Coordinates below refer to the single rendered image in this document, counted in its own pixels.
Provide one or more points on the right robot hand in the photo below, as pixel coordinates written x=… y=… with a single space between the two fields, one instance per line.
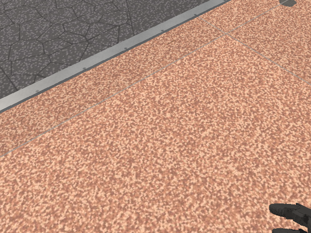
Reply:
x=297 y=212

